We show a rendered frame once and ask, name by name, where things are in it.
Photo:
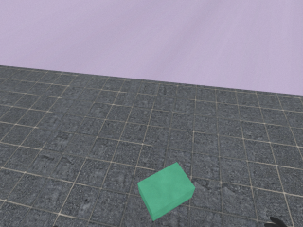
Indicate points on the carton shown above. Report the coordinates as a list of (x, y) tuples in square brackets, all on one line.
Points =
[(165, 190)]

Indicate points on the robot right hand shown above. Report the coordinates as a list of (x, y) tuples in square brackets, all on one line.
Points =
[(276, 223)]

